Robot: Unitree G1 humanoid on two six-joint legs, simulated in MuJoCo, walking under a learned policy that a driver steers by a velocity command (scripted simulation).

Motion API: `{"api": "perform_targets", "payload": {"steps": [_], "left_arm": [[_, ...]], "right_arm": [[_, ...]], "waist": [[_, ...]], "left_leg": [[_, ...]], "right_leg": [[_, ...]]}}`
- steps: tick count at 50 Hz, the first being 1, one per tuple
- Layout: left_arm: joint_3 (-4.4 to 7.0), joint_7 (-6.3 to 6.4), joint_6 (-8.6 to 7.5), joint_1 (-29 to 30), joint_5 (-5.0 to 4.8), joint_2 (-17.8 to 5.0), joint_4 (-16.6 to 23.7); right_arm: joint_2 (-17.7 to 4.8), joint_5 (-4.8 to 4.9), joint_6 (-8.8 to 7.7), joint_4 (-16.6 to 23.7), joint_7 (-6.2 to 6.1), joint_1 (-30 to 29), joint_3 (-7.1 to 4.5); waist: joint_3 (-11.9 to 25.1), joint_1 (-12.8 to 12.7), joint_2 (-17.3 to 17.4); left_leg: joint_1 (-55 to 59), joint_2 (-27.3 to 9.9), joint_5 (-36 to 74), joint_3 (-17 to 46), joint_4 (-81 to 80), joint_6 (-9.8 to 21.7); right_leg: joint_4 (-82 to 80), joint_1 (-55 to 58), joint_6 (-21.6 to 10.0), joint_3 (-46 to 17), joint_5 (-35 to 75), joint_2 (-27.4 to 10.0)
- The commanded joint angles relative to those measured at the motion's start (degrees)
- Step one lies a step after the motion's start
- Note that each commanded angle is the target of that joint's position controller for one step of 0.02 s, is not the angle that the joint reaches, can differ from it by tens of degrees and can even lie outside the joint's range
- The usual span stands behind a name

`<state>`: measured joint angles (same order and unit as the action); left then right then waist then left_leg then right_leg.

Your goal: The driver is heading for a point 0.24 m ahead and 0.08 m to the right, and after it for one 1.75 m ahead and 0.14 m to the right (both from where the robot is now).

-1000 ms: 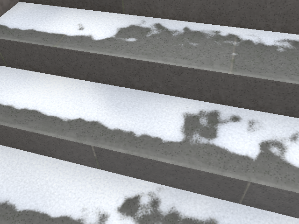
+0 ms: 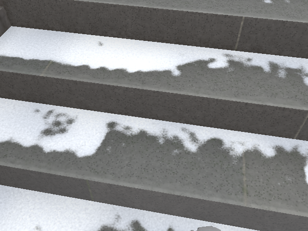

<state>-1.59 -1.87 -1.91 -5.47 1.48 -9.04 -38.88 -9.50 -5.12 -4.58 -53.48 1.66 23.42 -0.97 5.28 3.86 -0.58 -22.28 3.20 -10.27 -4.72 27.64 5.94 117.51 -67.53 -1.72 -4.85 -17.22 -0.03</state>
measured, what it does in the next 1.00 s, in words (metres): climbs: right foot 0.16 m higher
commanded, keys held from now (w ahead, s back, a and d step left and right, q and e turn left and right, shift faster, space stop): shift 1.00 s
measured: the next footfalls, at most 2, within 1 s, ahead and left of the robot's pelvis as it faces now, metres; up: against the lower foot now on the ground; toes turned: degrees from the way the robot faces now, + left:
right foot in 0.28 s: +0.24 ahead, -0.18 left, +0.16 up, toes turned -7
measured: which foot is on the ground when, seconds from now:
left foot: down 0.00-0.34, up 0.36-1.00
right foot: up 0.00-0.26, down 0.28-1.00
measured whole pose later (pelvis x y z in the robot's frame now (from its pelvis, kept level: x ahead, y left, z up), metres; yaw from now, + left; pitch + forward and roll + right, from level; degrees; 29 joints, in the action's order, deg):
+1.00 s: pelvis +0.14 -0.03 +0.09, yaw +0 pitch -1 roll +0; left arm 2.5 5.3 -0.2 -14.4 3.6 -9.4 -45.3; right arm -9.0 -2.4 3.4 -38.5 -1.3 13.2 -1.7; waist -0.5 -1.5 -2.1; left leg -29.4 -2.5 -14.6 0.4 71.3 -0.4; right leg 63.6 -35.4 -1.1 3.6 -27.4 -6.3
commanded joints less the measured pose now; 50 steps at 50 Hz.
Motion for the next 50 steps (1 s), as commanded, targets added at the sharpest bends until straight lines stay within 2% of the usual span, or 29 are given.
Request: {"api": "perform_targets", "payload": {"steps": [1, 3, 4, 5, 6, 7, 8, 9, 10, 11, 12, 13, 14, 15, 16, 17, 18, 19, 20, 21, 22, 24, 25, 27, 37, 42, 45, 49, 50], "left_arm": [[-0.89, 0.0, 1.32, -0.72, 0.89, -2.38, 1.52], [-1.52, -0.28, 1.08, 0.96, 1.71, -2.1, 0.55], [-0.64, 3.06, 1.24, 8.44, 0.41, 4.14, 6.02], [-0.8, 4.03, 1.57, 10.84, 0.22, 2.87, 7.44], [-1.74, 1.79, 2.93, 9.73, 1.51, -3.6, 3.9], [-0.94, 3.53, 2.81, 13.04, 0.5, 4.03, 9.67], [-1.34, 3.77, 2.75, 12.41, 0.18, 3.65, 10.01], [-0.97, 4.09, 2.66, 10.92, 0.24, 3.22, 11.0], [-2.01, 4.26, 3.06, 7.67, -0.87, 5.23, 10.0], [-1.61, 4.31, 3.55, 6.61, -1.61, 4.05, 9.65], [-1.44, 4.21, 4.16, 5.25, -2.43, 4.28, 9.47], [-0.46, 4.11, 4.16, -0.27, -3.13, 3.65, 6.32], [0.15, 4.61, 3.43, -5.7, -2.96, 2.93, 4.28], [1.31, 5.21, 2.52, -8.14, -2.69, 1.88, 2.89], [2.2, 5.69, 2.89, -9.92, -1.34, -0.69, 3.46], [2.18, 6.14, 4.16, -8.92, -0.25, -1.14, 3.42], [3.32, 6.54, 4.71, -6.95, 0.2, -3.86, 3.27], [3.81, 6.82, 4.15, -3.45, 0.06, -6.02, 3.49], [3.75, 7.02, 3.33, 0.08, -0.02, -5.44, 2.82], [3.43, 6.83, 2.78, 1.9, -0.21, -3.27, 1.52], [3.12, 6.33, 2.3, 1.12, 0.06, -1.23, -0.41], [3.14, 5.79, 1.4, -2.9, 0.56, -0.36, -2.51], [3.4, 5.61, 0.75, -4.74, 0.67, -1.03, -3.14], [3.99, 5.39, -0.16, -6.67, 0.54, -1.84, -4.11], [5.28, 6.44, -2.49, -10.7, 0.4, -4.61, -5.7], [5.42, 7.39, -0.71, -8.93, 1.04, -4.61, -4.31], [5.7, 7.4, -0.02, -7.19, 1.75, -6.49, -3.01], [5.5, 7.44, 1.44, -3.86, 2.51, -7.26, -0.99], [4.92, 7.07, 1.51, -1.2, 2.25, -6.31, -0.2]], "right_arm": [[-3.66, -1.98, -0.35, 0.9, 0.89, 2.41, 0.57], [-3.02, -1.55, -0.48, -0.13, 1.14, 5.14, 1.61], [-5.29, 5.67, -2.27, -0.84, -1.54, 5.05, -0.8], [-5.16, 6.08, -3.18, -1.09, -2.92, 3.96, -0.23], [-3.97, -1.49, -2.24, -1.36, -0.3, 9.12, 2.22], [-4.28, 5.01, -2.25, -3.01, -3.46, 6.43, -0.84], [-5.11, 5.31, -2.35, -2.76, -4.67, 5.79, -0.65], [-6.1, 4.97, -2.21, -2.87, -5.38, 5.97, -1.48], [-9.71, 5.46, -1.46, -1.72, -5.76, 5.0, -3.07], [-10.61, 5.0, -0.54, -1.0, -5.63, 3.87, -3.75], [-9.8, 4.18, 0.59, -0.44, -5.48, 3.62, -3.91], [-8.48, 4.64, 1.38, -0.08, -4.31, 4.69, -3.51], [-7.89, 5.09, 1.7, -0.19, -3.42, 4.93, -3.43], [-5.01, 5.27, 1.76, 0.47, -2.05, 6.07, -2.79], [-5.79, 5.08, 2.43, 2.56, -1.27, 5.61, -3.08], [-4.25, 4.33, 3.54, 3.94, -0.98, 3.0, -3.02], [-3.46, 3.59, 4.89, 5.67, -0.98, -0.25, -3.15], [-1.21, 2.42, 5.87, 9.04, -1.36, -3.75, -2.75], [0.59, 2.02, 6.41, 10.54, -2.37, -3.02, -2.43], [0.54, 1.92, 6.65, 11.19, -3.64, -0.97, -2.26], [-1.96, 1.84, 6.31, 11.29, -4.46, 0.0, -2.75], [-1.96, 1.71, 5.36, 10.75, -4.77, 0.26, -2.72], [-1.57, 1.81, 5.22, 11.27, -4.87, 0.21, -2.64], [-1.06, 2.42, 5.01, 12.37, -4.78, -2.2, -2.23], [-2.5, 2.48, 6.99, 16.84, -4.85, -11.46, -2.2], [-1.75, 2.25, 8.04, 18.98, -4.25, -12.12, -1.76], [-1.86, 2.61, 8.37, 18.37, -3.84, -10.28, -1.58], [-1.45, 2.65, 7.38, 17.62, -2.58, -5.56, -1.0], [-1.81, 2.95, 6.73, 14.49, -2.63, -0.36, -1.31]], "waist": [[-1.4, -1.19, 4.99], [-1.96, -0.14, 2.2], [-6.77, -3.19, -4.87], [-8.16, -2.47, -4.43], [1.56, 2.37, 12.33], [-5.95, -1.92, 1.63], [-6.55, -1.85, 3.55], [-4.38, -2.18, 6.3], [-0.86, -2.73, 8.69], [-1.07, -2.87, 9.94], [-0.26, -3.37, 11.22], [1.99, -3.26, 10.61], [2.72, -5.25, 8.82], [6.14, -6.15, 6.43], [8.55, -6.9, -2.51], [7.98, -7.15, -9.64], [2.63, -9.05, -14.16], [-2.29, -6.83, -11.59], [-4.96, -3.74, -9.9], [-7.53, -0.91, -7.76], [-7.61, -0.21, -2.94], [-5.43, -1.31, -1.69], [-4.45, -1.51, -3.77], [-3.4, -2.69, -3.87], [-4.1, -5.08, -3.92], [-4.33, -4.35, -5.52], [-3.61, -4.13, -4.66], [-3.05, -2.55, -5.38], [-2.86, -0.42, -0.96]], "left_leg": [[13.22, -17.31, 1.98, 20.36, -9.6, 11.53], [15.56, -16.83, -1.71, 18.9, -10.62, 10.77], [8.75, -17.67, 0.55, 17.67, -12.32, 8.99], [6.04, -16.46, 2.19, 17.72, -13.4, 8.69], [14.38, -16.38, -5.41, 17.89, -11.6, 8.53], [14.21, -15.93, 1.59, 16.53, -14.06, 8.15], [12.94, -16.1, 4.72, 17.01, -15.24, 7.91], [16.72, -15.66, 8.07, 15.72, -15.41, 7.8], [16.79, -17.52, 14.64, 13.44, -20.12, 7.25], [14.87, -17.31, 16.6, 10.72, -20.45, 6.04], [14.95, -17.2, 20.05, 8.22, -20.27, 5.84], [15.52, -17.55, 33.13, 5.53, -17.38, 6.37], [16.66, -16.04, 47.02, 2.97, -10.89, 4.47], [9.25, -13.71, 50.71, 1.18, -3.03, 0.22], [4.93, -9.72, 36.3, 0.08, 4.88, -2.49], [3.09, -5.97, 13.13, 2.04, 11.45, -3.05], [-2.38, -3.77, -5.21, 6.56, 30.18, -2.81], [-6.09, -2.43, -11.58, 12.59, 45.74, -3.76], [-8.18, -1.53, -10.48, 14.05, 54.87, -4.51], [-9.95, -1.89, -7.57, 12.24, 57.98, -4.74], [-11.91, -1.32, -4.42, 11.13, 58.16, -4.61], [-15.27, 0.5, 0.51, 10.14, 61.09, -4.1], [-16.98, 0.92, 0.12, 10.0, 63.56, -4.01], [-21.34, 1.84, -0.51, 10.5, 69.04, -3.93], [-30.23, -0.2, 1.0, 10.89, 70.91, -6.6], [-26.93, -4.93, -0.14, 11.47, 62.6, -8.37], [-21.03, -5.25, -1.46, 7.39, 58.27, -7.79], [-5.26, -6.75, -5.63, 5.64, 32.54, -5.22], [1.7, -6.13, 6.93, 3.07, 23.29, -4.09]], "right_leg": [[14.15, -19.22, -2.68, -3.11, 3.01, -1.15], [10.63, -22.22, -3.53, -0.15, 5.96, -3.81], [4.97, -11.55, -0.09, 7.74, 0.94, -3.23], [-1.05, -8.94, 1.14, 8.35, 1.01, -4.7], [-3.43, -19.79, -0.61, 0.95, 5.43, -7.57], [-5.75, -10.96, 0.76, 8.81, 0.49, -5.63], [-12.03, -8.56, 1.34, 8.16, 0.1, -7.1], [-16.33, -5.74, 1.42, 7.44, -0.86, -7.71], [-29.4, 6.52, -0.69, 7.45, -12.43, -7.96], [-37.01, 14.98, -1.65, 9.03, -19.1, -7.0], [-43.3, 21.82, -2.59, 10.89, -23.65, -5.31], [-44.46, 30.02, -3.63, 17.1, -23.79, -1.31], [-54.33, 36.85, -4.5, 15.67, -13.17, 0.34], [-54.7, 45.81, -7.39, 2.1, -4.98, -2.08], [-64.36, 46.58, -10.32, -13.77, -10.64, -8.79], [-78.77, 43.3, -12.49, -26.03, -24.69, -11.91], [-92.13, 37.53, -16.4, -38.03, -36.21, -16.71], [-96.16, 32.09, -16.18, -38.35, -30.48, -17.07], [-93.74, 28.26, -14.8, -31.79, -24.06, -16.75], [-89.36, 25.71, -12.36, -23.62, -22.53, -14.87], [-83.95, 26.78, -10.24, -17.8, -20.03, -13.17], [-78.84, 32.15, -9.27, -10.68, -10.22, -11.28], [-79.11, 34.75, -9.78, -10.18, -7.96, -11.44], [-80.4, 38.22, -10.97, -12.43, -8.06, -13.04], [-83.8, 44.34, -13.33, -15.08, -12.26, -16.75], [-83.69, 42.97, -13.32, -17.69, -15.14, -17.32], [-80.67, 39.34, -13.03, -15.32, -19.65, -17.0], [-73.0, 33.33, -7.59, -8.84, -21.24, -12.66], [-67.33, 31.81, -4.99, -4.71, -16.14, -11.14]]}}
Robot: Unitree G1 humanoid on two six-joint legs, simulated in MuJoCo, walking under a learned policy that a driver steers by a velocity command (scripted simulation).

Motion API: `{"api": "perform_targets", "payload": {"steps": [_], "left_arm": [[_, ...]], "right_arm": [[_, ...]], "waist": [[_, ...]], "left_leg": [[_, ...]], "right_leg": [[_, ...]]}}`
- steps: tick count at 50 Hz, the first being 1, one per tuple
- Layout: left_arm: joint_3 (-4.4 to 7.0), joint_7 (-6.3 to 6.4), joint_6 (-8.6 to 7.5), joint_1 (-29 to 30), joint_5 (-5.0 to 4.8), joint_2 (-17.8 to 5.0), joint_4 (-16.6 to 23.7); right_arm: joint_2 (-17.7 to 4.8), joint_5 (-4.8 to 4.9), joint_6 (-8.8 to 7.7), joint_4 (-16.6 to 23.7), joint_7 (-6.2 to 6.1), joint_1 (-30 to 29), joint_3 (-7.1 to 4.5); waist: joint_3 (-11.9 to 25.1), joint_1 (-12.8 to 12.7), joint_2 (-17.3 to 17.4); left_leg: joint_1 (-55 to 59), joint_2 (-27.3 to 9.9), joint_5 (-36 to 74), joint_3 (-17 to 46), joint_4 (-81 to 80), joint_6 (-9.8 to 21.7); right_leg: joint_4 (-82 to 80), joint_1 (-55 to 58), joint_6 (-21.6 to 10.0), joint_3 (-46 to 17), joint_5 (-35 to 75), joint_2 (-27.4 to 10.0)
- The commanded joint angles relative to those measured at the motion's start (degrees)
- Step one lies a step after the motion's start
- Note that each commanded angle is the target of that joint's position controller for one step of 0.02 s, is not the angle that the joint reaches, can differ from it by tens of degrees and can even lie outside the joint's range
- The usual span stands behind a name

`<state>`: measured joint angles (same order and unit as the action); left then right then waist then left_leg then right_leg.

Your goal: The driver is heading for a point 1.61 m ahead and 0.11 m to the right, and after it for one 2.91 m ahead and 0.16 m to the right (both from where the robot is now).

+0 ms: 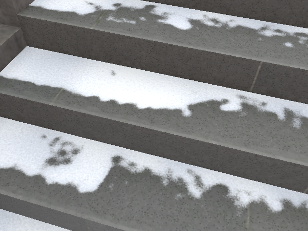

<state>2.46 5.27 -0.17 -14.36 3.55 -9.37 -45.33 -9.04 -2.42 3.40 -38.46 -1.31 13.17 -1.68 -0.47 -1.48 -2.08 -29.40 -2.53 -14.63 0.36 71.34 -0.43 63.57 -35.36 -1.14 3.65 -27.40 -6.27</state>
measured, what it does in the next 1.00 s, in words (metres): steps on the spot: left foot 0.16 m lower, then right foot 0.16 m higher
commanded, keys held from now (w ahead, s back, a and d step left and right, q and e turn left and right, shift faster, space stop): shift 0.92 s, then w+shift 0.08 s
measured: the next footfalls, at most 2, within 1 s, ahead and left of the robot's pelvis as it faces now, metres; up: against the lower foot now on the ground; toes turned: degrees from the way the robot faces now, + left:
left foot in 0.08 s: -0.02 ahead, +0.16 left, -0.16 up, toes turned +3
right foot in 0.64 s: +0.13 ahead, -0.08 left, +0.00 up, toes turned -4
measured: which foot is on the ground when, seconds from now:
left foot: up 0.00-0.06, down 0.08-0.70, up 0.72-1.00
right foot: down 0.00-0.08, up 0.10-0.62, down 0.64-1.00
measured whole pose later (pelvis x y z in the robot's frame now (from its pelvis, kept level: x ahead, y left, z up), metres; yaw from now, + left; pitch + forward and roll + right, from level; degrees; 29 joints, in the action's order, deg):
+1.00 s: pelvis +0.08 +0.01 +0.04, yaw +1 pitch +1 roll +0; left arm 2.3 3.1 -2.7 -17.3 1.3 -7.6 -48.3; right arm -8.1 -2.8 1.2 -38.5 -0.6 11.2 -1.5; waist -1.0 0.3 2.7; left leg -49.2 2.6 -8.7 5.7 90.4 -0.1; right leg 47.7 -24.1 -4.2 6.2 -24.6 0.3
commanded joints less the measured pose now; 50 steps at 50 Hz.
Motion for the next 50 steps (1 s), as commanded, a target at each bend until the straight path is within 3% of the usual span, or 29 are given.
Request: {"api": "perform_targets", "payload": {"steps": [1, 3, 4, 5, 6, 7, 8, 9, 10, 11, 12, 16, 25, 27, 30, 31, 32, 33, 34, 35, 36, 37, 38, 39, 41, 44, 46, 48, 50], "left_arm": [[0.57, -0.08, 0.43, 7.2, -0.89, -5.34, 5.53], [1.25, 0.56, 2.49, -0.98, -0.98, -3.54, 4.05], [1.11, 0.13, 4.0, -3.58, -1.2, 0.03, 3.75], [0.59, -0.91, 4.7, -6.69, -2.99, 4.66, 3.49], [0.49, -2.02, 4.04, -9.52, -4.38, 5.26, 3.06], [0.69, -2.21, 3.66, -9.93, -3.86, 4.19, 2.7], [0.56, -1.75, 4.01, -2.25, -3.16, 2.88, 5.53], [0.19, -1.97, 3.66, 5.29, -1.46, 2.81, 7.2], [-0.25, -2.66, 3.59, 12.61, -1.43, 2.14, 11.42], [0.08, -3.32, 3.25, 16.54, -0.66, 0.24, 12.32], [0.23, -3.8, 3.29, 12.92, -0.73, 0.06, 11.1], [-0.35, -3.69, 4.44, 7.58, -0.91, 1.78, 10.37], [-1.49, -3.62, 3.57, 16.0, -0.86, 3.83, 16.75], [-2.35, -3.77, 3.3, 19.79, -0.95, 5.29, 19.72], [-3.97, -3.22, 3.39, 19.29, -5.23, 5.87, 20.52], [-3.18, -2.39, 3.26, 10.11, -5.81, 4.56, 16.09], [-2.81, -2.05, 2.53, 1.46, -5.82, 3.42, 13.54], [-1.78, -1.47, 1.58, -2.18, -5.73, 0.9, 12.81], [-0.59, -1.09, 1.8, -4.83, -3.83, -3.27, 12.07], [-0.3, -0.68, 2.99, -6.2, -2.59, -4.82, 11.58], [0.53, -0.16, 3.63, -1.69, -1.44, -6.93, 11.43], [1.39, -0.44, 3.1, 4.54, -1.92, -8.81, 12.18], [0.88, -0.83, 2.34, 9.01, -2.32, -6.95, 11.53], [0.14, -1.26, 1.54, 9.93, -2.39, -4.56, 9.59], [-0.33, -2.41, -0.22, 7.4, -1.37, -1.51, 5.91], [-0.12, -2.79, -2.89, 2.78, -1.61, -1.67, 2.1], [0.12, -2.41, -3.13, 0.97, -1.89, -1.82, 1.12], [1.32, -2.42, -3.93, -3.69, -2.16, -4.16, -0.7], [2.76, -1.1, -4.03, -4.53, -2.62, -7.61, 0.14]], "right_arm": [[-1.88, 0.66, -1.33, -1.87, 0.31, 12.46, -0.66], [-0.94, 2.67, -2.29, -4.71, -0.47, 12.14, -0.48], [0.68, 2.68, -3.55, -5.91, -0.15, 10.91, 0.7], [-3.66, 1.97, -5.34, -5.85, 0.99, 11.99, 1.21], [-7.78, 1.49, -6.29, -6.63, 1.48, 18.0, 0.03], [-8.69, 1.74, -6.15, -7.03, 1.74, 17.73, -0.41], [-8.74, 0.45, -5.1, -5.43, 1.26, 12.65, -0.8], [-8.18, 0.97, -4.75, -4.68, -0.12, 12.24, -0.64], [-9.16, 2.35, -4.75, -2.99, -1.92, 10.32, -1.03], [-5.5, 2.58, -5.23, -3.87, -2.89, 10.33, 0.14], [-3.95, 2.17, -5.51, -4.76, -2.28, 11.07, 0.21], [-2.85, 1.96, -6.81, -7.64, -2.35, 15.48, -0.21], [-4.16, 1.3, -6.56, -9.71, -3.24, 19.06, -1.7], [-5.16, 0.5, -6.84, -9.67, -4.2, 18.98, -1.98], [-6.69, 0.84, -4.22, -9.67, -3.65, 16.52, -2.52], [-8.17, 1.99, -4.51, -9.87, -2.06, 16.3, -2.37], [-10.86, 3.59, -5.45, -10.46, -0.58, 15.32, -2.82], [-11.95, 4.23, -6.41, -9.77, 0.73, 13.42, -3.07], [-10.83, 4.17, -6.58, -7.5, 2.05, 11.32, -3.0], [-8.89, 3.04, -6.13, -6.12, 3.28, 7.15, -2.61], [-5.13, 1.56, -4.72, -3.78, 3.7, 2.68, -2.23], [-1.61, -0.34, -3.65, -1.84, 3.03, 2.29, -1.9], [0.81, -0.36, -2.95, 0.44, 1.46, 1.2, -1.13], [0.31, -0.4, -3.06, 1.41, 0.23, 2.46, -0.89], [-1.31, -1.51, -3.23, -0.57, -0.57, 8.05, -1.2], [-0.63, -0.22, -3.08, -0.78, -0.56, 6.39, -0.9], [-0.6, -0.58, -2.57, 1.26, -0.67, 2.9, -0.49], [-1.81, -0.62, -2.44, 3.33, -0.06, -1.65, -0.64], [-4.28, -0.06, -2.85, 5.63, 2.19, -5.56, -0.91]], "waist": [[2.26, 5.83, -1.31], [0.41, 2.11, 0.43], [-0.27, 0.13, 7.35], [-0.86, -3.43, 12.8], [0.73, -2.58, 15.48], [1.71, -3.37, 16.06], [-0.61, -2.87, 16.27], [-4.0, -1.4, 17.15], [-7.59, 0.38, 21.16], [-8.83, 0.61, 12.1], [-6.61, -0.02, 5.7], [-1.53, 0.49, 7.83], [0.22, 3.81, 6.3], [-0.8, 4.17, 7.53], [-0.26, 3.48, 9.59], [4.65, 1.92, 10.68], [10.44, -2.15, 12.19], [14.6, -4.89, 13.23], [15.73, -5.76, 2.28], [17.01, -7.48, -8.15], [13.48, -6.75, -14.41], [7.55, -3.2, -10.71], [0.84, 0.03, -8.84], [-4.28, 2.72, -5.88], [-3.39, 5.29, 0.36], [-3.11, 4.6, -0.91], [-3.04, 4.24, -1.74], [-0.88, 2.48, -2.94], [0.9, 1.03, -4.92]], "left_leg": [[14.18, -1.29, 17.76, -4.89, -38.07, 3.17], [21.08, -2.62, 35.43, -5.23, -66.56, 1.81], [25.9, -4.87, 43.53, 0.17, -67.56, 0.85], [29.61, -8.9, 76.7, 5.35, -45.03, -3.06], [30.75, -14.85, 97.6, 6.09, -41.43, -5.35], [30.4, -15.91, 92.44, 7.19, -43.3, -4.2], [28.4, -13.52, 66.9, 7.64, -45.79, 0.92], [29.48, -16.19, 59.09, 12.09, -48.66, 5.29], [27.78, -22.19, 42.84, 21.19, -56.78, 12.13], [25.92, -21.15, 35.76, 19.35, -56.56, 14.47], [25.19, -16.59, 27.63, 14.7, -54.11, 13.0], [28.85, -12.38, 27.49, 10.83, -53.79, 13.49], [39.54, -13.83, 31.93, 11.91, -55.3, 17.58], [40.48, -16.75, 38.64, 14.21, -56.2, 17.29], [28.95, -10.77, 38.23, 4.43, -65.34, 13.52], [27.16, -10.44, 67.29, 0.05, -59.22, 13.02], [26.4, -10.55, 85.99, -2.72, -52.75, 10.63], [23.88, -8.67, 88.2, -3.76, -45.74, 7.28], [15.79, -5.35, 74.9, -3.45, -35.27, 5.01], [12.48, 0.96, 38.02, -2.87, -23.9, 4.36], [3.61, 5.67, -0.44, 3.73, -1.2, 3.91], [-3.41, 8.25, -6.59, 11.13, 17.8, 3.32], [-9.69, 8.33, -6.99, 12.29, 25.5, 3.89], [-12.79, 8.1, -5.42, 10.75, 28.12, 4.42], [-14.51, 9.33, 1.28, 8.7, 30.63, 4.54], [-19.86, 10.08, 3.93, 7.83, 33.96, 3.18], [-22.48, 7.84, 5.76, 8.1, 26.67, 1.14], [-27.68, 4.94, 8.11, 6.52, 22.71, 0.2], [-26.26, 0.0, 5.39, 2.06, 10.15, -1.49]], "right_leg": [[-9.84, 1.26, -4.69, -11.52, 0.44, -3.89], [3.84, 8.1, -4.99, -6.69, 18.93, 1.05], [16.85, 1.67, -5.62, -3.98, -1.27, 5.21], [35.64, -14.77, -2.91, -3.84, -15.66, 8.51], [42.99, -17.47, -0.08, -4.33, -11.93, 8.52], [47.06, -19.5, 0.9, -4.45, -6.99, 7.7], [53.34, -26.1, 1.38, -2.37, -3.86, 8.17], [57.99, -34.36, 1.62, -1.48, -3.06, 7.27], [56.93, -39.27, 2.63, -0.98, -0.44, 3.52], [59.68, -38.41, 1.71, -5.17, 3.55, 3.19], [53.95, -34.27, 1.11, -5.87, 7.84, 3.89], [49.58, -28.58, -0.2, -3.13, 5.27, 5.37], [46.84, -36.63, -0.36, -2.88, -3.47, 2.24], [45.8, -39.05, -2.64, -7.01, -10.89, 0.6], [9.91, -13.17, -4.75, 4.58, -21.03, 4.15], [12.51, -1.67, -6.02, 9.67, -15.83, 8.31], [6.03, 9.36, -7.23, 6.97, -2.16, 9.74], [3.01, 14.15, -9.44, -4.42, 2.68, 7.75], [-4.31, 18.51, -12.81, -18.76, 4.54, 1.22], [-21.45, 17.75, -15.97, -32.69, -1.88, -3.55], [-36.41, 12.94, -20.55, -46.81, -6.63, -8.83], [-37.58, 6.74, -19.61, -46.51, -7.68, -9.39], [-34.99, 1.08, -16.39, -38.85, -8.95, -8.85], [-33.17, -2.08, -13.02, -31.58, -8.48, -7.12], [-28.74, 0.22, -9.06, -21.48, -3.03, -4.16], [-30.13, 4.56, -8.95, -16.79, 4.71, -4.34], [-31.92, 8.62, -8.13, -14.25, 10.56, -4.05], [-37.35, 14.7, -9.11, -17.57, -5.58, -5.24], [-47.68, 18.94, -12.93, -22.49, -13.01, -6.89]]}}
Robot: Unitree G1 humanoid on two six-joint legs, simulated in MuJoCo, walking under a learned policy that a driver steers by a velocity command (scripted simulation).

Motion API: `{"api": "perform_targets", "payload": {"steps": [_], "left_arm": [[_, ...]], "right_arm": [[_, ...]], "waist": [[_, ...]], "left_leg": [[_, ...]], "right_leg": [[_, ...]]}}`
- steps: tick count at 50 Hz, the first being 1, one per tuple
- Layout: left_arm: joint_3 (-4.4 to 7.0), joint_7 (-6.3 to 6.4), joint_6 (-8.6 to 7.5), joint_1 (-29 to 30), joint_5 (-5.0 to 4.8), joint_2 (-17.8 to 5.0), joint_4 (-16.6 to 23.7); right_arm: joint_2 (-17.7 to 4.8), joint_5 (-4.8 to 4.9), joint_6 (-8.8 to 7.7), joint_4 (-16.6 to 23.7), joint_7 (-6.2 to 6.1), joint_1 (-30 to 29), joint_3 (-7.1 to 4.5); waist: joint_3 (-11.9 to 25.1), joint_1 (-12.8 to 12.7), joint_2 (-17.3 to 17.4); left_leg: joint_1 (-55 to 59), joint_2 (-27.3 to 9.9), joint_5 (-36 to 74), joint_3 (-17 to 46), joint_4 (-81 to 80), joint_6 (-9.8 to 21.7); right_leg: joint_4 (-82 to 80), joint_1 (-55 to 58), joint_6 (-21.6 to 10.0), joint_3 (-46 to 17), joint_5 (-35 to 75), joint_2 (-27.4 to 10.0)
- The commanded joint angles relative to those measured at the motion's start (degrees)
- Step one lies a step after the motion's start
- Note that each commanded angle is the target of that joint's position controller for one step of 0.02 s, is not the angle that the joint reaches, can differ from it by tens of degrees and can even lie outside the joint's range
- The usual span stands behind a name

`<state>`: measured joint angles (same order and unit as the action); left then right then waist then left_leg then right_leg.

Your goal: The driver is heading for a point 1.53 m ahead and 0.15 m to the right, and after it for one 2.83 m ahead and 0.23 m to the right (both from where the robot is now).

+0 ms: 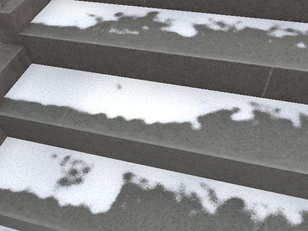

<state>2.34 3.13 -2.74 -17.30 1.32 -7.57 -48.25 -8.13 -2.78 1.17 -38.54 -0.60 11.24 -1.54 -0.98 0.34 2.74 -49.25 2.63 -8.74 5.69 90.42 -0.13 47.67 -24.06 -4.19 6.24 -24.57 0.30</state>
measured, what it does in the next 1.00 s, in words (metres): climbs: left foot, then right foot 0.16 m higher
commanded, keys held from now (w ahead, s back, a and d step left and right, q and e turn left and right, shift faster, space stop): w+shift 1.00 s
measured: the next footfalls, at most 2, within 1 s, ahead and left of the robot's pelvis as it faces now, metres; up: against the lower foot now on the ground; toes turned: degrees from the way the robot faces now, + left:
left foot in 0.24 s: +0.14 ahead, +0.13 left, +0.00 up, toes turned +6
right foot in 0.64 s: +0.52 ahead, -0.05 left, +0.16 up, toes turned -6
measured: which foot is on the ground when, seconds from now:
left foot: up 0.00-0.22, down 0.24-0.64, up 0.66-1.00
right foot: down 0.00-0.24, up 0.26-0.62, down 0.64-1.00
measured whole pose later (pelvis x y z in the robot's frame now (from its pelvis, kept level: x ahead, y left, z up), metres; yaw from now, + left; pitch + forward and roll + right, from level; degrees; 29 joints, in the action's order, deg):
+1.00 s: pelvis +0.67 +0.01 +0.23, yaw -1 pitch +6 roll +4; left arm 0.6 0.9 -7.9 -33.9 -2.3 -7.3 -62.1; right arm -0.9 1.1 -3.7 -26.6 0.2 -11.0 5.8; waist 0.8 -2.4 -2.2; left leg -64.9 1.2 -19.9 -10.1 78.8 8.8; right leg 10.6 3.7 -6.2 5.8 -7.7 -1.0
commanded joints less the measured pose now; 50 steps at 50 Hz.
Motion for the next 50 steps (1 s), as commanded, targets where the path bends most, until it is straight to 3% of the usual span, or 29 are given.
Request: {"api": "perform_targets", "payload": {"steps": [1, 5, 9, 11, 12, 13, 14, 15, 17, 19, 21, 24, 26, 27, 29, 30, 31, 32, 33, 34, 36, 38, 39, 42, 44, 45, 47, 48, 50], "left_arm": [[3.39, 1.27, -1.83, -1.93, -0.16, -10.23, 3.05], [4.34, -0.51, -4.3, -0.07, 0.78, -11.62, 4.4], [3.77, -2.33, -3.54, 3.27, -0.14, -10.97, 3.55], [2.89, -2.98, -2.4, 4.2, -0.12, -9.48, 3.41], [2.47, -3.69, -2.51, 8.16, 0.54, -8.79, 5.79], [-0.13, -4.1, -3.38, 15.12, 0.41, -0.67, 9.99], [0.52, -5.12, -4.04, 8.1, -1.89, -1.6, 12.67], [0.89, -5.18, -4.09, 9.54, -0.69, -3.98, 12.68], [0.11, -5.23, -4.31, 12.21, 1.1, -3.71, 12.99], [-2.01, -4.91, -2.86, 17.16, 1.17, 1.99, 16.09], [-3.49, -3.84, -1.98, 22.89, -0.19, 4.77, 18.73], [-5.41, -2.53, -1.09, 32.49, -1.72, 4.86, 25.14], [-5.77, -3.57, 0.22, 32.61, -3.15, 0.64, 25.76], [-5.53, -3.89, 0.46, 27.51, -3.11, 1.03, 24.19], [-3.79, -3.25, 0.78, 13.96, -3.6, -1.17, 18.52], [-1.75, -2.42, 1.3, 3.13, -3.0, -3.83, 16.82], [-0.62, -1.91, 1.17, -0.61, -1.55, -8.16, 16.21], [2.24, -1.99, 0.83, -5.44, 0.23, -14.0, 13.19], [3.93, -2.14, -0.26, -7.13, 1.02, -18.99, 8.19], [4.15, -2.31, -1.07, -3.24, 0.04, -16.33, 7.18], [1.35, -3.15, -2.0, -1.14, -0.77, -4.01, -0.4], [0.55, -3.59, -3.23, -4.31, 1.21, -0.1, -6.54], [0.05, -3.83, -3.93, -7.0, 1.14, 1.07, -9.07], [-1.42, -4.56, -5.87, -2.22, 0.63, -0.09, -9.93], [-1.32, -4.06, -6.7, -9.06, -0.45, -4.5, -12.4], [-1.86, -3.77, -6.37, -13.73, -1.91, -3.85, -14.85], [-1.71, -1.82, -5.62, -11.97, -4.68, -6.09, -10.58], [-0.4, -1.2, -6.96, -15.26, -5.99, -13.05, -8.61], [4.46, -0.97, -7.79, -10.35, -3.91, -25.49, -4.16]], "right_arm": [[-5.48, 0.77, -0.56, 6.28, 2.19, -5.15, -1.14], [-6.22, 2.95, -1.16, 3.13, 3.84, -2.69, -1.94], [-5.47, 2.55, -1.7, -1.47, 2.77, 9.73, -2.89], [-5.01, 1.36, -3.05, -6.49, 1.88, 20.83, -3.62], [-6.63, 0.14, -4.12, -7.71, 1.83, 25.85, -4.2], [-6.12, -0.61, -5.29, -6.93, 2.11, 26.64, -2.91], [-10.93, -1.16, -5.24, -4.23, 1.5, 21.2, -3.61], [-10.58, -0.86, -5.69, -3.32, 1.3, 16.79, -3.84], [-7.3, 0.04, -6.91, -4.98, 1.25, 15.94, -2.23], [-4.97, 0.38, -8.7, -10.46, 1.46, 19.28, -0.89], [-4.17, 0.39, -9.77, -15.35, 2.24, 22.28, -0.12], [-4.76, 1.03, -10.05, -18.35, 2.68, 19.86, 0.69], [-3.43, 3.9, -8.23, -18.74, 0.29, 19.2, 1.87], [-3.8, 5.73, -8.18, -17.11, -0.42, 17.52, 2.34], [-15.47, 7.47, -9.13, -15.84, -1.33, 19.88, -0.46], [-20.99, 5.96, -9.55, -14.43, -1.21, 17.02, -2.78], [-22.38, 5.48, -9.59, -13.05, -0.04, 13.55, -4.44], [-18.31, 4.09, -10.09, -10.71, 0.92, 9.54, -4.59], [-5.5, 3.29, -11.33, -4.13, 3.48, 4.81, -2.7], [-1.06, 0.26, -12.0, -0.1, 3.66, 6.28, -1.43], [3.32, -1.14, -11.88, 4.16, 4.08, 0.57, 0.26], [7.27, -0.31, -9.22, 7.8, 3.03, -5.7, 2.21], [9.48, -0.11, -7.82, 8.36, 2.46, -6.06, 3.42], [6.9, 2.37, -5.94, 12.44, 0.6, -16.33, 4.45], [6.14, 2.73, -5.17, 15.11, -1.03, -21.25, 4.96], [6.86, 2.59, -5.02, 17.61, -1.17, -23.86, 6.27], [2.02, 3.35, -4.8, 12.99, 1.18, -16.16, 5.69], [0.73, 4.88, -5.3, 12.26, 1.1, -14.14, 4.78], [-5.47, 4.33, -3.03, 8.39, 0.11, 2.98, 1.06]], "waist": [[1.58, -1.12, -9.67], [1.66, -0.23, -9.58], [-0.56, 4.69, -6.42], [1.63, 8.78, -1.32], [3.0, 11.8, 3.45], [1.33, 11.27, 8.12], [3.44, 4.93, 18.34], [-0.96, 2.35, 9.25], [-1.88, 1.3, -1.66], [-3.16, 0.18, -0.75], [-6.37, 0.1, -1.34], [-13.3, -2.59, -4.05], [-13.63, -1.99, -4.61], [-8.0, -3.17, -4.91], [11.13, -7.72, 2.31], [16.38, -14.02, 10.42], [18.81, -16.76, 10.36], [19.52, -17.33, 6.62], [16.57, -11.59, -16.04], [16.47, -6.73, -14.14], [4.72, -0.91, -0.95], [-0.53, 0.17, -2.0], [-1.89, 1.37, -1.68], [-12.44, 4.64, 1.62], [-10.28, 3.12, -2.24], [-8.91, 3.29, -1.41], [3.6, 4.6, 5.53], [12.48, 5.13, 1.33], [25.04, 14.65, -14.45]], "left_leg": [[-5.6, -6.98, -0.74, -3.36, -12.89, -2.05], [11.21, -8.69, -2.59, -7.72, -33.27, 2.03], [33.62, -3.36, -12.74, -16.0, -50.29, 7.0], [47.31, 1.34, -9.92, -19.43, -63.47, 7.04], [54.92, -5.47, -14.31, -8.28, -67.7, 6.89], [55.53, -14.96, -21.25, 10.43, -68.72, 5.46], [59.0, -22.66, -40.85, 39.2, -83.93, 10.91], [54.52, -26.42, -47.3, 40.22, -85.87, 13.21], [49.1, -21.67, -35.52, 24.42, -80.84, 12.17], [43.94, -20.83, -30.35, 16.88, -78.78, 11.64], [42.39, -20.01, -26.64, 11.77, -79.35, 10.99], [29.0, -14.97, -21.37, -1.26, -87.82, 6.31], [17.19, -10.98, -3.36, -8.0, -100.57, 8.19], [14.73, -10.0, 16.74, -10.57, -100.55, 8.82], [30.06, -13.28, 88.24, -13.35, -79.97, 11.75], [42.07, -18.08, 108.04, -10.69, -64.46, 12.04], [46.7, -17.93, 109.89, -9.57, -48.21, 11.05], [39.88, -12.2, 85.94, -6.3, -26.39, 9.78], [12.65, 5.43, 8.37, 0.13, 0.2, 6.91], [2.29, 4.22, 5.91, 10.79, 14.42, 9.0], [-5.45, 0.36, 11.76, 4.12, 26.46, 10.25], [-17.76, 0.99, 0.84, 4.63, 42.99, 11.83], [-23.32, 0.81, -2.28, 4.99, 46.73, 12.45], [-23.36, -0.62, -12.33, -0.24, 28.2, 10.0], [-28.33, -1.78, -17.31, -7.9, 32.15, 9.0], [-25.09, -4.09, -19.2, -10.81, 21.5, 10.12], [21.24, -1.41, -4.01, -22.27, -8.27, 9.1], [35.23, 2.01, -2.55, -22.36, -12.98, 8.47], [36.91, 3.97, -14.4, -17.57, -24.15, 8.42]], "right_leg": [[-34.37, 8.75, -10.81, -26.73, -17.43, -14.3], [-41.44, 7.41, -9.09, -20.01, -11.53, -15.32], [-37.18, 1.6, -9.58, -11.61, -8.72, -12.41], [-15.32, 0.97, -9.37, -5.8, 6.69, -7.28], [4.84, -7.27, -7.37, -2.07, 13.48, -3.62], [24.38, -23.06, -6.37, -6.34, 3.9, 0.99], [34.6, -37.33, -4.5, -11.71, 6.24, 4.67], [45.97, -43.27, -3.1, -12.67, 11.08, -0.32], [61.34, -48.76, -1.99, -11.38, 13.16, -2.5], [83.15, -57.53, -3.94, -11.04, 8.86, -1.67], [94.65, -66.25, -6.01, -10.98, 3.43, -0.2], [76.75, -60.79, -6.28, -6.77, -0.1, -1.79], [48.48, -37.28, -4.53, 4.7, 4.15, -4.27], [40.8, -17.75, -5.41, 7.98, 8.92, -3.2], [35.23, 4.6, -6.21, 10.87, 3.83, 5.0], [29.83, 4.91, -6.89, 7.77, -4.17, 5.07], [17.2, 7.85, -7.6, 4.97, -7.91, 6.91], [6.49, 13.3, -9.91, -10.77, -15.86, 2.07], [-20.75, 20.75, -13.77, -48.59, -17.64, -10.74], [-31.48, 21.44, -8.96, -62.73, -22.14, -14.72], [-29.09, 8.71, -8.89, -50.96, -22.3, -15.07], [-28.0, 4.86, -9.36, -34.73, -8.74, -12.97], [-27.91, 6.07, -7.85, -27.34, -1.97, -12.09], [-37.53, -9.57, -2.64, -9.77, 10.08, -7.76], [-42.86, -2.96, -3.9, -8.71, 26.03, -9.61], [-46.12, -0.23, -2.62, -4.29, 28.7, -7.98], [-49.82, -11.92, -4.51, 1.08, 57.54, -3.39], [-44.21, -6.69, -5.86, -2.08, 85.59, -7.14], [-20.55, 18.79, -6.96, -4.22, 115.63, -12.96]]}}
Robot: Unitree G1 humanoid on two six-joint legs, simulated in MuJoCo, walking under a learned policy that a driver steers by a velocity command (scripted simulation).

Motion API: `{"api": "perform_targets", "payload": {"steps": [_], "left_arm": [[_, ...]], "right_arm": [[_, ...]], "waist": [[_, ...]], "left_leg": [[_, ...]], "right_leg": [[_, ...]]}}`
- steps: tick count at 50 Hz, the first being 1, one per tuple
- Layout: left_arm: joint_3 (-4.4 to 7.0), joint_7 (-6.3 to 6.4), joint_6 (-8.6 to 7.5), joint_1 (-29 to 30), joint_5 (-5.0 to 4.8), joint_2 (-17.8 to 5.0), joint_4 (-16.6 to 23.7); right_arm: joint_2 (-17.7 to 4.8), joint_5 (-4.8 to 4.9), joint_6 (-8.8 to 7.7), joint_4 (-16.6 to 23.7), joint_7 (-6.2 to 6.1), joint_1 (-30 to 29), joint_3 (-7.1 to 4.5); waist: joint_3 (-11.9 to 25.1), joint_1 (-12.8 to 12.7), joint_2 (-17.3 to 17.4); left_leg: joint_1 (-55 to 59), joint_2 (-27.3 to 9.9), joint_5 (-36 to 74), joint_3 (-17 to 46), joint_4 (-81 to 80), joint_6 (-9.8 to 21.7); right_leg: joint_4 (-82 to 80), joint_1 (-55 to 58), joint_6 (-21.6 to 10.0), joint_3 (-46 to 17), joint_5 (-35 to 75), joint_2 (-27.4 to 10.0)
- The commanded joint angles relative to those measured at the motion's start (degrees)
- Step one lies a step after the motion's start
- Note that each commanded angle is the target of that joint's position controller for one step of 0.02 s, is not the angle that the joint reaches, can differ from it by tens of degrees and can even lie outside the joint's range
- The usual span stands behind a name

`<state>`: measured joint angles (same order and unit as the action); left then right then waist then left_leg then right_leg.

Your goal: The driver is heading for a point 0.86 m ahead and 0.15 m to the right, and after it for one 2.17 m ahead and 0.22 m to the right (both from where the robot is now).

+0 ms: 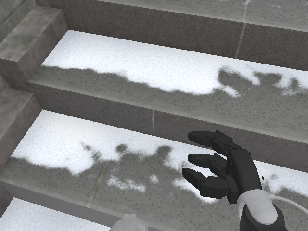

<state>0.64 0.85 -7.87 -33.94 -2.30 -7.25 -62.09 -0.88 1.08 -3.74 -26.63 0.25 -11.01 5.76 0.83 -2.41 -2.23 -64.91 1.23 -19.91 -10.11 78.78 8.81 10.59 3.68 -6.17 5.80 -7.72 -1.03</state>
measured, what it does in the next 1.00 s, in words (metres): climbs: left foot 0.16 m higher, then right foot 0.16 m higher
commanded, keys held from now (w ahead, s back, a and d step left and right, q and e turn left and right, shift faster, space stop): w+shift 0.64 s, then w+e+shift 0.36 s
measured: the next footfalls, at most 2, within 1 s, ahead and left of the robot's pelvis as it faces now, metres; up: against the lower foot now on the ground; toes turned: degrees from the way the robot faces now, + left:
left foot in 0.04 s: +0.21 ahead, +0.07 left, +0.16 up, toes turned +4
right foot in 0.42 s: +0.53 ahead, -0.10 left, +0.33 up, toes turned -5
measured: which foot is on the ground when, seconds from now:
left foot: up 0.00-0.02, down 0.04-0.40, up 0.42-0.76, down 0.78-1.00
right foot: down 0.00-0.04, up 0.06-0.40, down 0.42-0.78, up 0.80-1.00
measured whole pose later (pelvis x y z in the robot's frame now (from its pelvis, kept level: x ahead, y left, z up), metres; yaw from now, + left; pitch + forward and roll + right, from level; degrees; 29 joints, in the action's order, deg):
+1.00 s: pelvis +0.91 -0.02 +0.45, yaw -12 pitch +3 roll +2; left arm 2.6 0.3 -3.9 -3.5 0.3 -7.7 -32.8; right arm -13.5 -2.6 -7.5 -59.4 1.0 25.1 -3.9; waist 5.7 -1.7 -2.5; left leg -12.2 -0.4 -23.7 -12.1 33.2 1.0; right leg 130.9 -66.5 -11.5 -4.5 -18.2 3.5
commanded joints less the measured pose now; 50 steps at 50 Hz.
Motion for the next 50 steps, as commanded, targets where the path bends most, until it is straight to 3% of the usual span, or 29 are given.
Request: {"api": "perform_targets", "payload": {"steps": [1, 2, 3, 4, 6, 8, 11, 14, 16, 18, 20, 21, 22, 23, 25, 27, 31, 33, 35, 37, 38, 39, 40, 41, 43, 44, 46, 49, 50], "left_arm": [[7.01, 0.25, -2.72, 12.1, 0.21, -24.66, 12.38], [6.99, -0.54, -3.51, 14.66, 1.73, -18.69, 15.23], [5.58, -3.27, -4.37, 11.98, 1.44, -8.97, 20.61], [4.4, -3.27, -4.23, 12.19, 3.39, -4.36, 24.27], [0.68, -2.49, -2.87, 21.12, 5.76, 4.31, 30.19], [-2.22, -1.95, 0.25, 21.84, 5.28, 7.89, 30.31], [-3.61, -0.1, 3.36, 32.88, 2.53, 8.3, 34.34], [-5.65, 1.5, 3.65, 45.15, 2.54, 7.34, 41.11], [-4.84, 0.16, 3.63, 37.38, 1.95, 1.62, 36.96], [-2.86, 0.58, 3.31, 27.16, 1.14, -1.85, 33.11], [0.53, 0.49, 4.43, 14.04, 2.02, -8.04, 30.3], [2.92, 0.31, 3.91, 11.75, 3.72, -13.69, 28.66], [4.96, -0.34, 3.6, 10.78, 5.01, -18.91, 24.4], [5.37, -0.82, 3.76, 16.58, 4.44, -15.68, 23.95], [3.14, -1.4, 2.5, 17.41, 3.11, -6.43, 15.87], [2.11, -1.61, 0.96, 11.31, 4.45, -0.92, 7.98], [0.82, -1.83, -1.48, 13.49, 4.59, -2.96, 4.83], [0.43, -1.07, -1.18, 5.69, 1.68, -4.75, 1.13], [0.5, 0.54, -0.68, 8.93, -2.05, -6.5, 5.58], [5.29, 0.26, -2.94, 9.07, -1.24, -23.17, 10.02], [7.26, -0.21, -3.6, 13.68, -0.06, -26.79, 12.1], [7.68, -1.72, -4.25, 17.06, 1.79, -22.65, 14.18], [6.02, -3.87, -5.0, 15.38, 1.09, -10.94, 17.59], [5.58, -3.78, -4.66, 12.88, 2.21, -7.88, 21.32], [2.93, -2.46, -2.6, 22.47, 4.78, 0.56, 28.03], [1.02, -2.15, -1.25, 25.27, 5.86, 4.58, 29.96], [-0.44, -2.27, 1.94, 23.24, 4.05, 6.1, 29.35], [-1.05, -0.1, 5.02, 30.89, 1.58, 6.23, 34.32], [-1.34, 0.9, 6.13, 33.84, 2.22, 6.13, 35.81]], "right_arm": [[-17.51, -0.49, 1.99, -5.61, -0.44, 30.78, -7.99], [-22.75, -1.67, 1.09, -7.14, 0.0, 29.74, -10.66], [-24.88, -2.89, 1.2, -11.24, -0.22, 28.3, -11.85], [-19.92, -3.39, 1.16, -11.05, -0.28, 23.89, -11.65], [-10.78, -2.86, -0.56, -19.9, 0.13, 25.74, -9.26], [-6.06, -4.05, -1.83, -26.27, 0.26, 31.83, -8.19], [-5.66, -3.65, -4.3, -30.99, 1.35, 34.12, -6.72], [-10.02, -1.27, -4.88, -33.53, 1.35, 35.94, -6.2], [-11.11, 1.76, -4.36, -29.74, -0.87, 33.34, -5.68], [-23.66, 3.68, -6.65, -27.75, -1.21, 38.14, -8.93], [-31.84, 1.74, -6.74, -23.49, -0.44, 31.47, -12.79], [-26.89, -1.06, -7.16, -20.08, 0.45, 28.05, -12.99], [-14.11, -1.39, -8.13, -15.18, 2.46, 27.93, -11.0], [-9.34, -2.97, -7.93, -11.18, 2.54, 31.78, -10.03], [-3.99, -5.01, -6.2, -5.3, 1.66, 22.1, -7.48], [1.62, -4.64, -2.52, -3.82, 0.39, 19.51, -4.6], [-1.27, -1.21, -0.08, 2.1, -1.47, 6.83, -3.3], [-1.3, -2.09, 0.21, 6.82, -2.34, 1.72, -1.61], [-5.24, -0.88, -0.27, 2.15, -0.03, 7.72, -1.72], [-10.23, -1.11, 0.05, -1.22, -0.78, 23.92, -5.34], [-14.69, -1.48, 1.03, -3.1, -0.69, 33.37, -7.91], [-20.45, -3.13, 0.74, -5.14, -0.59, 36.42, -9.87], [-26.02, -4.14, -0.03, -8.93, -0.9, 35.46, -12.02], [-22.71, -4.43, 0.4, -8.61, -0.6, 29.71, -12.14], [-14.36, -2.1, -1.92, -17.13, 0.06, 25.89, -10.17], [-10.59, -2.74, -2.88, -22.22, 0.42, 29.04, -9.5], [-4.71, -3.79, -4.05, -28.22, 0.78, 33.52, -7.77], [-8.4, -4.11, -6.02, -30.6, 1.4, 30.73, -7.55], [-10.04, -4.07, -6.57, -31.19, 1.53, 30.86, -7.52]], "waist": [[24.21, 20.03, -9.41], [22.69, 17.82, -5.26], [22.56, 11.3, 16.73], [21.14, 7.41, 6.73], [4.57, 2.5, -2.81], [-0.04, 0.59, -2.16], [-9.44, -0.81, 2.45], [-12.68, -2.92, 1.96], [-3.0, -4.08, -3.86], [13.09, -6.77, 4.84], [20.89, -15.47, 12.39], [20.69, -15.03, 8.94], [18.98, -9.57, -13.21], [19.72, -3.44, -7.14], [2.54, 1.12, 3.39], [-3.83, 3.33, 3.52], [-12.33, 6.66, 0.85], [-9.97, 6.91, -0.05], [2.61, 8.16, 10.75], [20.54, 15.74, -4.32], [25.0, 21.91, -8.02], [27.54, 21.8, -4.54], [25.96, 16.27, 17.07], [27.87, 12.12, 13.08], [7.29, 5.46, 0.86], [2.38, 4.34, -1.49], [-0.73, 1.47, 0.83], [-9.75, -3.62, 4.12], [-10.6, -4.47, 4.85]], "left_leg": [[54.94, 6.05, -5.28, 0.51, -25.1, 0.54], [57.8, 1.52, -10.11, 14.97, -35.19, 4.59], [67.83, -14.17, -9.18, 54.1, -54.55, 11.98], [64.63, -16.25, -20.04, 62.12, -61.19, 10.91], [53.78, -14.86, -14.65, 48.1, -60.23, 7.37], [49.97, -11.52, -1.04, 30.34, -57.37, 3.59], [40.19, -11.2, 4.9, 20.02, -65.41, 1.04], [35.33, -9.29, 5.91, 12.5, -76.72, -1.51], [21.62, -4.4, 30.74, 6.58, -83.17, 0.91], [36.72, -9.13, 92.09, 6.28, -68.77, 3.78], [57.85, -13.09, 112.02, 9.28, -39.35, 3.21], [52.56, -8.34, 89.69, 11.81, -15.96, 1.29], [28.45, 7.77, 16.61, 17.1, 14.07, -1.85], [16.64, 6.66, 16.33, 25.38, 34.38, -0.94], [0.76, 3.41, 13.99, 19.03, 48.94, 0.92], [-9.95, 3.32, 5.35, 19.96, 57.92, 2.53], [-7.97, 2.37, -6.27, 11.82, 41.09, -0.37], [-8.01, -3.6, -10.89, 5.45, 30.19, 0.31], [43.79, 0.11, 7.23, -4.36, -1.04, -1.36], [59.53, 3.93, -1.18, 1.3, -8.69, -2.17], [59.84, 3.9, -5.31, 3.13, -18.23, -2.03], [64.57, 1.82, -7.03, 10.94, -26.87, -0.03], [71.32, -16.12, -9.05, 44.23, -46.82, 5.57], [69.97, -21.63, -15.75, 64.18, -58.9, 5.46], [57.6, -20.1, -22.13, 48.87, -58.22, 5.48], [54.58, -18.33, -11.41, 38.99, -56.81, 3.56], [55.1, -16.54, 5.21, 22.54, -56.97, -1.06], [44.27, -18.35, 8.19, 10.81, -68.32, -4.44], [43.48, -17.71, 7.57, 7.92, -71.2, -4.85]], "right_leg": [[33.58, -4.18, -3.55, -4.04, 97.85, -10.96], [57.17, -11.24, -2.11, -6.35, 62.01, -3.3], [89.52, -40.61, 1.17, -12.74, 4.11, 11.37], [108.13, -50.84, -0.51, -20.2, 4.45, 8.0], [119.34, -64.9, -3.37, -16.16, 2.19, 4.32], [126.44, -72.85, -5.35, -16.59, -3.23, 4.09], [125.2, -80.69, -4.28, -11.86, -16.61, 4.48], [106.03, -80.01, -4.14, -4.52, -19.59, -1.3], [77.6, -36.38, -1.61, 5.56, -5.34, -1.14], [68.33, -14.92, -2.19, 8.14, -10.55, 5.67], [50.15, -15.63, -2.41, 4.66, -21.34, 7.72], [39.97, -11.77, -6.52, -9.62, -26.14, 3.83], [18.35, -4.33, -11.96, -45.46, -19.44, -10.61], [7.62, -4.47, -11.78, -62.82, -28.64, -16.01], [8.05, -14.67, -10.07, -48.21, -31.93, -15.05], [11.22, -17.62, -5.71, -26.36, -15.34, -9.84], [-3.11, -33.6, -2.41, -9.08, 4.25, -8.09], [-9.28, -27.14, -2.38, -5.46, 12.26, -6.87], [-13.84, -44.62, -5.39, -3.14, 38.48, -2.07], [6.36, -24.55, -8.5, -7.93, 85.57, -8.31], [21.84, -13.77, -7.46, -10.5, 96.1, -10.48], [40.33, -14.94, -4.32, -12.02, 84.91, -7.14], [73.73, -34.56, -0.57, -13.72, 8.09, 7.4], [97.54, -46.11, -0.59, -21.01, 4.68, 8.07], [111.29, -61.68, -2.92, -14.09, 6.16, 3.13], [119.13, -68.23, -4.95, -14.14, 3.44, 2.08], [125.85, -75.65, -6.36, -13.95, -3.7, 2.65], [124.69, -81.05, -5.54, -13.03, -17.2, 3.6], [125.54, -83.0, -5.83, -10.86, -18.76, 3.55]]}}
